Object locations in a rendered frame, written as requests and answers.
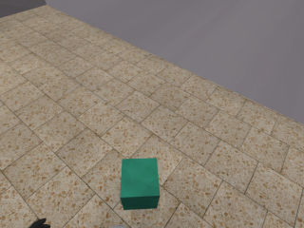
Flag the carton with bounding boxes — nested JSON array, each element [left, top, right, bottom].
[[120, 158, 160, 210]]

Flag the left robot hand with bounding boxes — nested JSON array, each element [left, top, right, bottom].
[[29, 218, 51, 228]]

